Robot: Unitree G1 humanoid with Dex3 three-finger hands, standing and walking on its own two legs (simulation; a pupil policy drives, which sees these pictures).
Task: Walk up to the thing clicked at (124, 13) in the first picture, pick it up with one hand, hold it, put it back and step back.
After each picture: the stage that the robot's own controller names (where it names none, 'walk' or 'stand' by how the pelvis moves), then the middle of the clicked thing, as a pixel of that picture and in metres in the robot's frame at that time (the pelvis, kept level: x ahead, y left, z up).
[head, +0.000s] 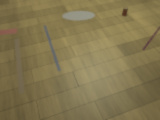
stand; (124, 11) +2.04 -0.59 -0.72
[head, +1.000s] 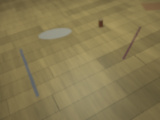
walk; (100, 22) +1.96 -0.08 -0.69
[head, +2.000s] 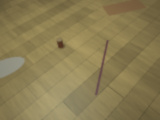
walk; (60, 43) +1.31 +0.35 -0.71
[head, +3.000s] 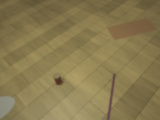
walk; (57, 79) +0.85 +0.33 -0.72
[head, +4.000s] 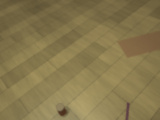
walk; (61, 109) +0.53 +0.28 -0.72
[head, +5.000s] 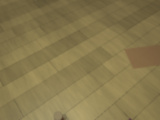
stand; (58, 118) +0.43 +0.21 -0.71
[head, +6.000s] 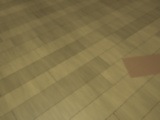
stand; out of the picture +0.40 +0.20 -0.72
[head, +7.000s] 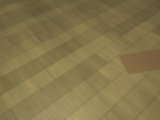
stand; out of the picture +0.41 +0.22 -0.73
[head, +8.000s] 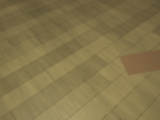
stand; out of the picture +0.40 +0.22 -0.73
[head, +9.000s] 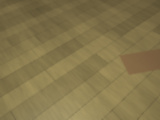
stand; out of the picture +0.40 +0.22 -0.73
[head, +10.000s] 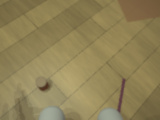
go down; (42, 83) +0.44 +0.22 -0.52
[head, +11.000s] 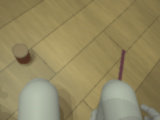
go down; (22, 54) +0.47 +0.27 -0.31
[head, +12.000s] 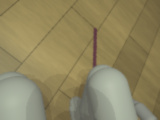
close in; out of the picture +0.44 +0.30 -0.24
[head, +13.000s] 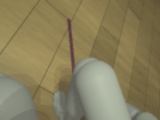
close; out of the picture +0.43 +0.32 -0.22
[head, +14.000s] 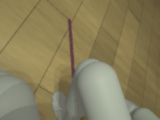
lift; out of the picture +0.41 +0.30 -0.23
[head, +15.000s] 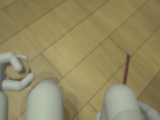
lift; (20, 74) +0.33 +0.24 -0.07
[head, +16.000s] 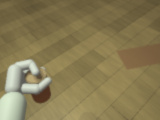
hold; (39, 85) +0.33 +0.16 +0.04
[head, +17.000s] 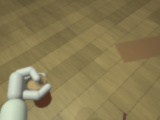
hold; (39, 91) +0.33 +0.17 -0.02
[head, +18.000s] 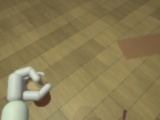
crouch; (39, 91) +0.32 +0.17 -0.03
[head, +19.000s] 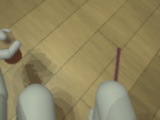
crouch; (8, 49) +0.45 +0.24 -0.11
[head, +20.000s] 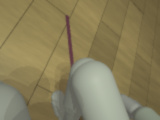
lower; out of the picture +0.42 +0.31 -0.22
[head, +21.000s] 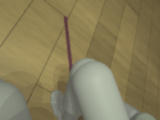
lower; out of the picture +0.42 +0.31 -0.22
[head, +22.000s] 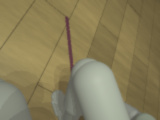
lower; out of the picture +0.42 +0.31 -0.22
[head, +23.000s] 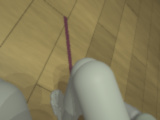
lower; out of the picture +0.42 +0.31 -0.22
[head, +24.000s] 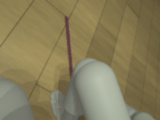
draw back; out of the picture +0.42 +0.30 -0.23
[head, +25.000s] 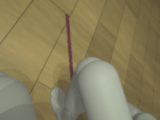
rise; out of the picture +0.40 +0.30 -0.23
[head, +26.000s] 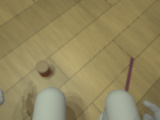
walk; (43, 69) +0.45 +0.23 -0.42
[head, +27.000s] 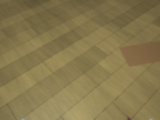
stand; out of the picture +0.38 +0.18 -0.66
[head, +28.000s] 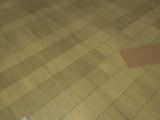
stand; out of the picture +0.38 +0.20 -0.67
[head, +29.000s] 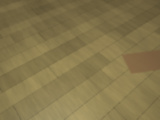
stand; out of the picture +0.39 +0.17 -0.71
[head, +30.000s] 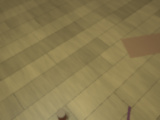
walk; (61, 115) +0.42 +0.16 -0.70
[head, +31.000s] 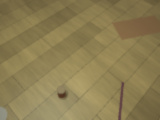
walk; (61, 92) +0.55 +0.14 -0.71
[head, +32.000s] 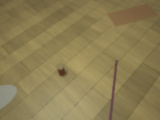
walk; (61, 70) +0.83 +0.31 -0.69
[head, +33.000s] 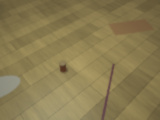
stand; (62, 66) +1.02 +0.23 -0.71
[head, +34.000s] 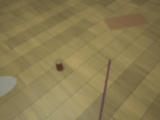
stand; (59, 65) +1.00 +0.26 -0.72
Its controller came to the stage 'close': yes
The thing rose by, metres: 0.70
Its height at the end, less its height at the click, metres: +0.00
